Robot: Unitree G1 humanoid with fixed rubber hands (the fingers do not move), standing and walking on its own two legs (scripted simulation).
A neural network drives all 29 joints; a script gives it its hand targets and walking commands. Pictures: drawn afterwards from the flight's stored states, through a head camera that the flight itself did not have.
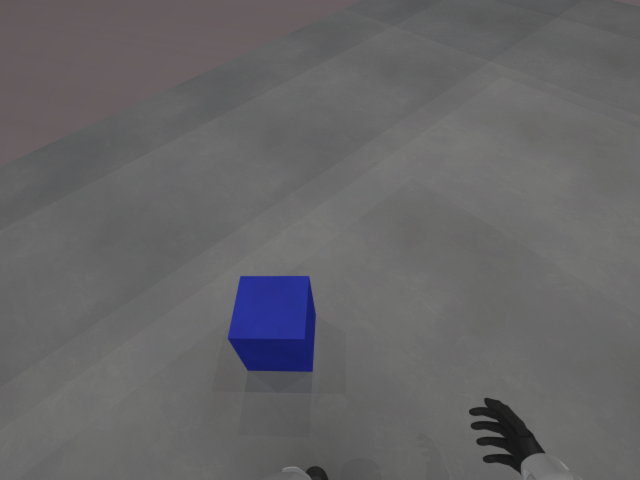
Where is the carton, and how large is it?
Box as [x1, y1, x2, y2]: [228, 276, 315, 371]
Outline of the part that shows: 240,276 228,339 248,370 312,371 315,313 308,276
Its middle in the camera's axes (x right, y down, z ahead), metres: -0.14 +0.27 +1.19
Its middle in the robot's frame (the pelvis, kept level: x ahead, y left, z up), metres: +0.62 +0.23 -0.62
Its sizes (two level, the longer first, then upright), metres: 0.210 0.200 0.250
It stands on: the floor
